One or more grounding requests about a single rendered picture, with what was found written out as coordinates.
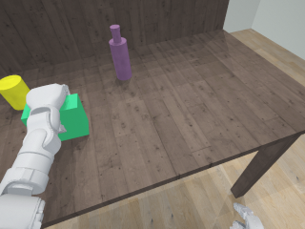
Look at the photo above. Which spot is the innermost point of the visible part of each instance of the table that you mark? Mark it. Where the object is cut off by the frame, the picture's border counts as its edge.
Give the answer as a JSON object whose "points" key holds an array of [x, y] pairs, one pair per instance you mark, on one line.
{"points": [[198, 97]]}

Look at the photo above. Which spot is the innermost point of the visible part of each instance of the robot left upper arm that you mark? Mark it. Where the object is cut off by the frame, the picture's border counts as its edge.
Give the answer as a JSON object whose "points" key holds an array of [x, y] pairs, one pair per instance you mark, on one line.
{"points": [[21, 212]]}

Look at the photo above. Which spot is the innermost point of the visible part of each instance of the left robot hand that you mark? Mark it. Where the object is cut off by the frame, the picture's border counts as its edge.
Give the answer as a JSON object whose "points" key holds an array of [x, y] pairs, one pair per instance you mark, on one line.
{"points": [[53, 94]]}

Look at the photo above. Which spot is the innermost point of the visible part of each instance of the right robot hand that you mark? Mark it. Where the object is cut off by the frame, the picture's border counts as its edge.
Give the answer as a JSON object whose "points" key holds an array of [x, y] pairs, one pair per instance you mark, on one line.
{"points": [[251, 221]]}

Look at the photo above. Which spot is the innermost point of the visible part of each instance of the sponge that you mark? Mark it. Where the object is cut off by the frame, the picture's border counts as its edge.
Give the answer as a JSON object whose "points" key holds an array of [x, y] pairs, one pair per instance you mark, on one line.
{"points": [[72, 116]]}

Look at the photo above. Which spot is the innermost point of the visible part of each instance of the left robot forearm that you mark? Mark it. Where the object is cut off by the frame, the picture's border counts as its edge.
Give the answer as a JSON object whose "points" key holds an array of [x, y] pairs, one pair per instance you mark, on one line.
{"points": [[28, 174]]}

